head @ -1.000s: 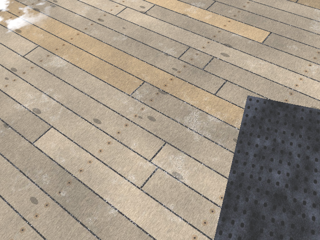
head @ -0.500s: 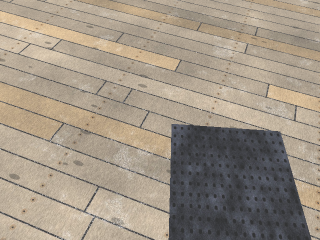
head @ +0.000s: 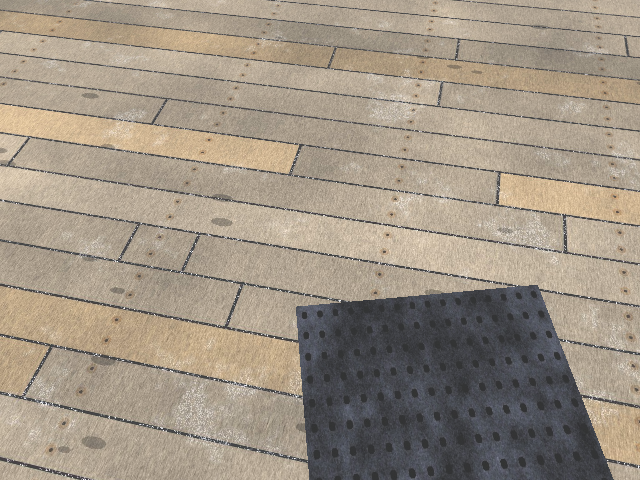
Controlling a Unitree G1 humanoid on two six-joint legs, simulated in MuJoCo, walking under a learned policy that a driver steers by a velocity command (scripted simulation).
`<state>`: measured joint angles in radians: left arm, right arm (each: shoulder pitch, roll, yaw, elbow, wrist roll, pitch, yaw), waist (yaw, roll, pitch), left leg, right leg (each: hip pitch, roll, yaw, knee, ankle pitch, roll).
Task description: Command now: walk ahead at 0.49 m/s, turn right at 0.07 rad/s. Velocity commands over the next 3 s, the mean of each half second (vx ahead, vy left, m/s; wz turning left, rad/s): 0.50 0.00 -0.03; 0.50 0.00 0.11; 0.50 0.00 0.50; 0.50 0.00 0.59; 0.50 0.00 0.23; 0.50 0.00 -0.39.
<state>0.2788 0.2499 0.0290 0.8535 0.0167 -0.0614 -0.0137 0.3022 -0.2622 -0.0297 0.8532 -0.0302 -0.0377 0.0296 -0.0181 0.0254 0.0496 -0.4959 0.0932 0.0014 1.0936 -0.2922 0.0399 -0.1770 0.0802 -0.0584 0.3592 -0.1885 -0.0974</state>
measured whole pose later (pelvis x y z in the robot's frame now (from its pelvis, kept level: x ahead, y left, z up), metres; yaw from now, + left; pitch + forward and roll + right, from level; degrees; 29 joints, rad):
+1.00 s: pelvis +0.56 +0.00 -0.01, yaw +5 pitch +0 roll +0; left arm 0.16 0.22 0.04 0.91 0.03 -0.08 0.00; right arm 0.34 -0.24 -0.05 0.99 -0.01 -0.05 0.01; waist -0.03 0.03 0.05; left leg -0.37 0.03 0.00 1.11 -0.33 0.09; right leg -0.26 0.01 -0.14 0.44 -0.17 -0.07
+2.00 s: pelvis +1.07 +0.15 -0.02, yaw +39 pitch +1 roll +0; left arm 0.05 0.25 0.03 0.71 0.04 -0.07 0.00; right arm 0.41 -0.30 -0.08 0.88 0.00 -0.04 0.00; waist -0.08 0.01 0.04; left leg -0.18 -0.13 -0.15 0.95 -0.47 0.09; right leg -0.44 0.01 -0.03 0.57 -0.15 -0.02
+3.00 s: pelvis +1.44 +0.49 -0.03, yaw +29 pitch +1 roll +0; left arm 0.08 0.24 0.06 0.77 0.04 -0.02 -0.04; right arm 0.38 -0.23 -0.04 0.95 -0.02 -0.06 -0.02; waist -0.02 0.01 0.06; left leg -0.08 0.08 0.20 0.91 -0.43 0.00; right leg -0.47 0.07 -0.12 0.64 -0.19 -0.15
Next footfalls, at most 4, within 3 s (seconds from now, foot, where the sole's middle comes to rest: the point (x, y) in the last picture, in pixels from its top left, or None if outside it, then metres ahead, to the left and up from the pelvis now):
0.32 left None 0.36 0.11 -0.78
0.86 right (375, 400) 0.64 -0.08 -0.78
1.40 left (275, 310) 0.88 0.15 -0.78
1.94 right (280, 204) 1.24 0.14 -0.78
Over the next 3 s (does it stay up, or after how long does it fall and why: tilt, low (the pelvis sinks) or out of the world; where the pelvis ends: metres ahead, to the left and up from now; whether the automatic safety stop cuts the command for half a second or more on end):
stays up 1.44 0.49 -0.03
